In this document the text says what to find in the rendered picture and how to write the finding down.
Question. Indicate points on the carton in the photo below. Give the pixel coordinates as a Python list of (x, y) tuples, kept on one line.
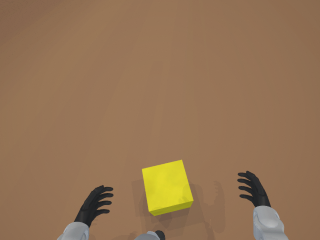
[(167, 188)]

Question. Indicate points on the left robot foot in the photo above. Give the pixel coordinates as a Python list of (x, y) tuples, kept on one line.
[(160, 234)]

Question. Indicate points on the right robot forearm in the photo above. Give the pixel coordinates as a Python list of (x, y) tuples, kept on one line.
[(267, 224)]

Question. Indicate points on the left robot forearm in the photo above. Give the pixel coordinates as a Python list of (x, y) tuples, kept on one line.
[(75, 231)]

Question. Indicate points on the right robot hand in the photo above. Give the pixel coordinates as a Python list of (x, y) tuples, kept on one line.
[(259, 196)]

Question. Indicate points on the left robot hand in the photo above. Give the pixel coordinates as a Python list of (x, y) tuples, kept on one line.
[(88, 211)]

